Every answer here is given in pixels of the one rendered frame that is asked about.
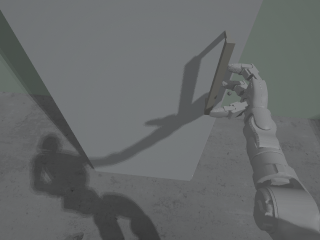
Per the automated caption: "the right robot hand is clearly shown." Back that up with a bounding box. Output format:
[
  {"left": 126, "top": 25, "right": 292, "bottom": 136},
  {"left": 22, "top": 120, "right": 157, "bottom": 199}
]
[{"left": 209, "top": 63, "right": 268, "bottom": 120}]

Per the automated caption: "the right robot upper arm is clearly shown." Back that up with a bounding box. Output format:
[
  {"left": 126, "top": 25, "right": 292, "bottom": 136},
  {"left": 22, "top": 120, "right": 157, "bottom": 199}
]
[{"left": 253, "top": 186, "right": 320, "bottom": 240}]

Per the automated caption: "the fridge door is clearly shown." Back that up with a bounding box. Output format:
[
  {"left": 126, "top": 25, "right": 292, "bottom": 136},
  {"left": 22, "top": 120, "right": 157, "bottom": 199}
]
[{"left": 0, "top": 0, "right": 261, "bottom": 181}]

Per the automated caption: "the handle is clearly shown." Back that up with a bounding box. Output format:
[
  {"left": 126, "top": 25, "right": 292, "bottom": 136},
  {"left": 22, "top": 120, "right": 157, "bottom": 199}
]
[{"left": 204, "top": 30, "right": 236, "bottom": 115}]

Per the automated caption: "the robot right forearm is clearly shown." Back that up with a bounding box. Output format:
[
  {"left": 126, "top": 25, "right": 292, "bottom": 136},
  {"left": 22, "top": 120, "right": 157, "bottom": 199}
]
[{"left": 243, "top": 107, "right": 320, "bottom": 230}]

